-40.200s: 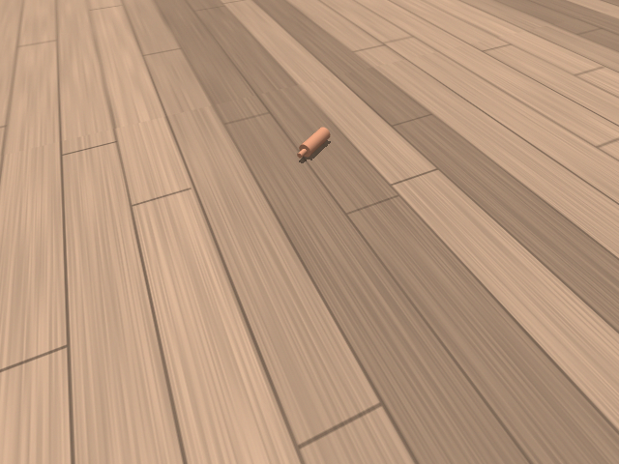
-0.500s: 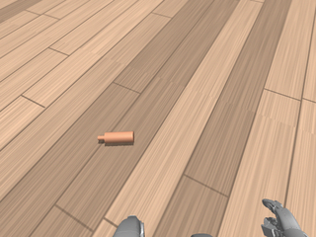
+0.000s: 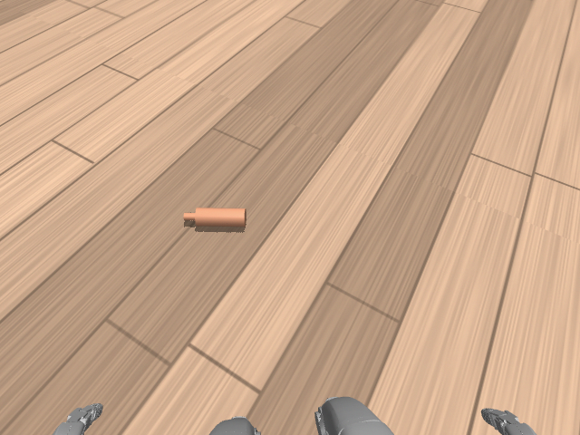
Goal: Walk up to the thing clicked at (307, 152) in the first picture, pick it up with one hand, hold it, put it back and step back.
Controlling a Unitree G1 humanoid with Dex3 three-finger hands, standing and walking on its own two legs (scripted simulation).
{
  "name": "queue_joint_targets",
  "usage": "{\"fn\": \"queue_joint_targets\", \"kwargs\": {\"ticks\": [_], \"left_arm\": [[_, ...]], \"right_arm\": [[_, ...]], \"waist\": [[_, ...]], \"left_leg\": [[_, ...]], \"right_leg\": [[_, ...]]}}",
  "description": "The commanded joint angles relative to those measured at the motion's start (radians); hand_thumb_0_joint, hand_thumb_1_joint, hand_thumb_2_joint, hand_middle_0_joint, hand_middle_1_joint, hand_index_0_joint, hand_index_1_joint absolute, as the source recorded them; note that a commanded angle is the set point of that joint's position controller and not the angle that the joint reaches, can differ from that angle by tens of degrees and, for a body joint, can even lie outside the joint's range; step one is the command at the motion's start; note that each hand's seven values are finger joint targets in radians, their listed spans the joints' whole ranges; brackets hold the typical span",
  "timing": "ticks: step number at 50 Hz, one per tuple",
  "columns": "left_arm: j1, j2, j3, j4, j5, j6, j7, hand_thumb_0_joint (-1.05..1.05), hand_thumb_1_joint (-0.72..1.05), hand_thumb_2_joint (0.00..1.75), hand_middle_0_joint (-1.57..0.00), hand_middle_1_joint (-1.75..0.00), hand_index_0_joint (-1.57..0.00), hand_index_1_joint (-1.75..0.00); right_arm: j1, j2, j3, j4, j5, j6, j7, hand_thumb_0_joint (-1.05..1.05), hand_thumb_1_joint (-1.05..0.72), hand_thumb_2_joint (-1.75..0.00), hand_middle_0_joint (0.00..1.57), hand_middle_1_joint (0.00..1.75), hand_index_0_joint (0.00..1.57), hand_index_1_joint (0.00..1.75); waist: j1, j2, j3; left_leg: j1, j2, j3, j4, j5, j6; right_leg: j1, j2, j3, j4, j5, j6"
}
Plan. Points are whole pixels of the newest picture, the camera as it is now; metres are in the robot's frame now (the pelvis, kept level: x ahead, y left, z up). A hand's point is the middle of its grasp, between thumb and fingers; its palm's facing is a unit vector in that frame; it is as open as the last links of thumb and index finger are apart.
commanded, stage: step back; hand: left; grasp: from above
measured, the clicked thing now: (215, 217) +0.94 +0.28 -0.72
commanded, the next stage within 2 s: stand in 1.40 s
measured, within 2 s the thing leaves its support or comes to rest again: neither
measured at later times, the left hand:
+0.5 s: hand out of the picture -0.09 +0.25 -0.13, palm faces +0.06 -0.89 -0.45, open 7.4 cm
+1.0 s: hand out of the picture -0.14 +0.25 -0.15, palm faces +0.09 -0.93 -0.37, open 7.4 cm
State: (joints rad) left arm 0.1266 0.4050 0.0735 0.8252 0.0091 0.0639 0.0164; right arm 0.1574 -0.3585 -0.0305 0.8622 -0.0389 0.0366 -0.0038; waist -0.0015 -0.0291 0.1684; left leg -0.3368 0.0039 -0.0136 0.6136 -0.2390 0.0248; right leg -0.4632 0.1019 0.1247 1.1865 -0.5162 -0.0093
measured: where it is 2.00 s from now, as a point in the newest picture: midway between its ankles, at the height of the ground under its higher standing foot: outside the picture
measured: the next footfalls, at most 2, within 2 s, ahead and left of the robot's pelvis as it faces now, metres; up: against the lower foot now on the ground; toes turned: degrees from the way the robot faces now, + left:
right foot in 0.16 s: -0.09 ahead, -0.14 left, +0.00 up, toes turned +3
left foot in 0.52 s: -0.10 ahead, +0.12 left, +0.00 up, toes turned +4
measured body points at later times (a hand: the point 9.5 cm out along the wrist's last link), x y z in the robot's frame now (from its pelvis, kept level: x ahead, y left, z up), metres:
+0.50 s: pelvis -0.16 -0.04 -0.01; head -0.13 -0.05 +0.44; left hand -0.09 +0.30 -0.10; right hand -0.08 -0.35 -0.14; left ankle -0.19 +0.10 -0.72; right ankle -0.11 -0.13 -0.73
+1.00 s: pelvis -0.17 -0.02 +0.00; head -0.15 -0.02 +0.45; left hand -0.14 +0.30 -0.12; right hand -0.06 -0.33 -0.12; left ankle -0.14 +0.12 -0.73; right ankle -0.13 -0.14 -0.73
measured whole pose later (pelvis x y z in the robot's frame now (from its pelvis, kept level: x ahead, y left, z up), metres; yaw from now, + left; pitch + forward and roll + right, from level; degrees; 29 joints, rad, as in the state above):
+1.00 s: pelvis -0.17 -0.02 +0.00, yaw +5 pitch -2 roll +0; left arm 0.21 0.36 0.05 1.01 0.04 -0.02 -0.02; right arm 0.20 -0.39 -0.06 1.01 -0.04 0.00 0.02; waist 0.03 0.02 0.06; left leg -0.30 0.02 -0.02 0.61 -0.31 0.00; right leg -0.28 -0.03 -0.04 0.62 -0.31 -0.01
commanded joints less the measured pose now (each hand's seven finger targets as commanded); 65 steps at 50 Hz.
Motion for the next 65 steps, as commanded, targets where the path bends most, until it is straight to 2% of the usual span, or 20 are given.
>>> {"fn": "queue_joint_targets", "kwargs": {"ticks": [1,7,8,9,10,13,20,25,26,28,31,35,36,38,39,48,51,52,56,65], "left_arm": [[0.045,0.164,0.054,-0.06,0.008,-0.031,0.006,0.0,0.9,0.9,-0.2,-0.3,-0.2,-0.3],[0.182,0.171,0.057,0.035,0.021,-0.048,0.003,0.0,0.9,0.9,-0.2,-0.3,-0.2,-0.3],[0.174,0.227,0.075,0.024,0.037,-0.051,0.005,0.0,0.9,0.9,-0.2,-0.3,-0.2,-0.3],[0.138,0.355,0.105,-0.003,0.038,-0.043,0.005,0.0,0.9,0.9,-0.2,-0.3,-0.2,-0.3],[0.077,0.381,0.107,-0.039,0.038,-0.049,0.009,0.0,0.9,0.9,-0.2,-0.3,-0.2,-0.3],[-0.069,0.238,0.067,-0.062,0.036,-0.063,0.019,0.0,0.9,0.9,-0.2,-0.3,-0.2,-0.3],[0.104,0.247,0.08,-0.022,0.044,-0.077,0.011,0.0,0.9,0.9,-0.2,-0.3,-0.2,-0.3],[0.036,0.234,0.055,-0.021,0.036,-0.064,-0.005,0.0,0.9,0.9,-0.2,-0.3,-0.2,-0.3],[0.06,0.184,0.039,-0.013,0.035,-0.065,-0.008,0.0,0.9,0.9,-0.2,-0.3,-0.2,-0.3],[-0.054,0.215,0.054,0.003,0.017,-0.071,-0.008,0.0,0.9,0.9,-0.2,-0.3,-0.2,-0.3],[0.026,0.163,0.037,0.041,0.005,-0.087,-0.027,0.0,0.9,0.9,-0.2,-0.3,-0.2,-0.3],[0.1,0.145,0.04,0.107,0.014,-0.108,-0.023,0.0,0.9,0.9,-0.2,-0.3,-0.2,-0.3],[0.123,0.163,0.045,0.121,0.023,-0.115,-0.014,0.0,0.9,0.9,-0.2,-0.3,-0.2,-0.3],[0.162,0.291,0.071,0.131,0.034,-0.125,-0.004,0.0,0.9,0.9,-0.2,-0.3,-0.2,-0.3],[0.101,0.307,0.077,0.104,0.035,-0.129,-0.005,0.0,0.9,0.9,-0.2,-0.3,-0.2,-0.3],[-0.023,0.197,0.027,0.081,0.021,-0.108,-0.014,0.0,0.9,0.9,-0.2,-0.3,-0.2,-0.3],[0.014,0.122,0.0,0.101,-0.008,-0.092,-0.016,0.0,0.9,0.9,-0.2,-0.3,-0.2,-0.3],[0.027,0.169,0.014,0.121,0.0,-0.093,-0.015,0.0,0.9,0.9,-0.2,-0.3,-0.2,-0.3],[0.059,0.184,0.012,0.167,-0.001,-0.119,-0.007,0.0,0.9,0.9,-0.2,-0.3,-0.2,-0.3],[-0.041,0.187,0.0,0.176,-0.006,-0.113,0.008,0.0,0.9,0.9,-0.2,-0.3,-0.2,-0.3]], "right_arm": [[-0.005,-0.261,-0.082,-0.089,-0.001,-0.019,-0.024,0.0,-0.9,-0.9,0.2,0.3,0.2,0.3],[-0.052,-0.275,-0.074,-0.099,0.024,0.016,-0.012,0.0,-0.9,-0.9,0.2,0.3,0.2,0.3],[-0.051,-0.22,-0.057,-0.109,0.026,0.013,-0.01,0.0,-0.9,-0.9,0.2,0.3,0.2,0.3],[-0.11,-0.187,-0.056,-0.136,0.034,0.01,-0.025,0.0,-0.9,-0.9,0.2,0.3,0.2,0.3],[-0.111,-0.225,-0.077,-0.13,0.033,0.016,-0.034,0.0,-0.9,-0.9,0.2,0.3,0.2,0.3],[-0.006,-0.22,-0.067,-0.061,0.037,0.014,-0.031,0.0,-0.9,-0.9,0.2,0.3,0.2,0.3],[-0.044,-0.212,-0.064,-0.049,0.005,-0.01,-0.011,0.0,-0.9,-0.9,0.2,0.3,0.2,0.3],[0.117,-0.21,-0.082,0.059,0.007,-0.033,0.007,0.0,-0.9,-0.9,0.2,0.3,0.2,0.3],[0.133,-0.23,-0.092,0.074,-0.001,-0.041,0.006,0.0,-0.9,-0.9,0.2,0.3,0.2,0.3],[0.04,-0.345,-0.103,0.035,-0.004,-0.048,0.008,0.0,-0.9,-0.9,0.2,0.3,0.2,0.3],[-0.048,-0.241,-0.064,0.022,-0.008,-0.075,0.001,0.0,-0.9,-0.9,0.2,0.3,0.2,0.3],[-0.062,-0.244,-0.069,0.033,-0.001,-0.048,0.016,0.0,-0.9,-0.9,0.2,0.3,0.2,0.3],[-0.047,-0.211,-0.059,0.032,0.005,-0.041,0.015,0.0,-0.9,-0.9,0.2,0.3,0.2,0.3],[-0.046,-0.165,-0.047,0.019,0.009,-0.036,0.01,0.0,-0.9,-0.9,0.2,0.3,0.2,0.3],[-0.022,-0.216,-0.064,0.034,0.005,-0.035,0.005,0.0,-0.9,-0.9,0.2,0.3,0.2,0.3],[0.065,-0.177,-0.077,0.11,-0.001,-0.056,0.016,0.0,-0.9,-0.9,0.2,0.3,0.2,0.3],[-0.02,-0.279,-0.082,0.084,-0.008,-0.076,-0.001,0.0,-0.9,-0.9,0.2,0.3,0.2,0.3],[-0.066,-0.295,-0.084,0.074,-0.003,-0.073,0.003,0.0,-0.9,-0.9,0.2,0.3,0.2,0.3],[-0.107,-0.21,-0.048,0.094,0.014,-0.07,0.002,0.0,-0.9,-0.9,0.2,0.3,0.2,0.3],[-0.094,-0.201,-0.052,0.157,0.027,-0.064,-0.01,0.0,-0.9,-0.9,0.2,0.3,0.2,0.3]], "waist": [[-0.015,0.177,-0.197],[0.035,0.204,-0.285],[0.033,0.059,-0.23],[0.093,-0.244,-0.176],[0.087,-0.233,-0.102],[-0.026,-0.043,-0.093],[0.094,-0.127,-0.146],[-0.003,-0.101,-0.161],[-0.008,0.02,-0.173],[-0.043,0.191,-0.062],[0.022,0.123,-0.061],[0.038,0.195,-0.108],[0.05,0.13,-0.112],[0.07,-0.12,-0.087],[0.049,-0.059,-0.042],[-0.016,-0.064,-0.126],[0.011,0.186,-0.146],[0.014,0.147,-0.129],[0.042,0.115,-0.188],[0.004,0.029,-0.27]], "left_leg": [[0.215,0.251,-0.237,-0.162,0.316,0.239],[0.059,0.165,-0.146,-0.039,0.195,0.1],[-0.133,0.063,-0.123,0.065,0.009,0.041],[-0.225,-0.114,-0.074,0.3,-0.326,-0.022],[-0.183,-0.06,-0.186,0.512,-0.389,-0.045],[-0.164,-0.121,-0.178,0.618,-0.231,-0.035],[-0.18,-0.029,-0.071,0.24,-0.292,-0.055],[0.239,-0.041,0.038,-0.224,-0.152,0.006],[0.323,0.022,-0.091,-0.276,-0.217,0.029],[0.005,0.337,-0.551,-0.432,-0.677,0.222],[0.072,0.211,-0.305,-0.349,-0.339,0.144],[-0.038,0.159,-0.163,-0.237,-0.351,0.092],[-0.106,0.123,-0.128,-0.147,-0.351,0.066],[-0.242,-0.041,-0.042,0.199,-0.366,0.005],[-0.206,0.003,-0.108,0.284,-0.336,-0.006],[0.199,-0.004,0.026,-0.104,-0.071,-0.015],[0.075,0.29,-0.405,-0.374,-0.377,0.109],[-0.017,0.304,-0.382,-0.353,-0.354,0.156],[0.021,0.133,-0.108,-0.168,0.047,0.024],[0.193,0.119,-0.025,-0.121,0.386,0.02]], "right_leg": [[0.013,-0.05,-0.026,-0.192,-0.024,0.04],[0.339,-0.089,-0.127,-0.784,0.247,-0.022],[0.379,-0.197,0.077,-0.801,0.186,-0.057],[0.198,-0.461,0.374,-0.886,0.25,-0.22],[0.006,-0.583,0.493,-0.932,0.265,-0.316],[0.077,-0.348,0.077,-0.749,0.549,-0.173],[0.348,-0.36,0.155,-0.804,0.007,-0.182],[0.096,-0.32,0.06,-0.773,-0.099,-0.117],[0.0,-0.268,-0.004,-0.671,-0.099,-0.078],[-0.035,-0.142,-0.1,-0.337,-0.059,0.002],[0.015,-0.142,-0.088,-0.393,0.083,-0.011],[0.323,-0.079,-0.181,-0.719,0.178,-0.01],[0.413,-0.082,-0.14,-0.774,0.196,-0.016],[0.33,-0.408,0.411,-0.999,-0.288,-0.154],[0.232,-0.485,0.473,-1.015,-0.351,-0.219],[0.018,-0.278,0.016,-0.78,0.055,-0.109],[0.048,-0.109,-0.127,-0.512,0.049,-0.016],[0.165,-0.133,-0.104,-0.48,0.03,-0.012],[0.327,-0.177,-0.033,-0.714,0.403,-0.031],[0.357,-0.22,-0.031,-0.688,0.699,-0.036]]}}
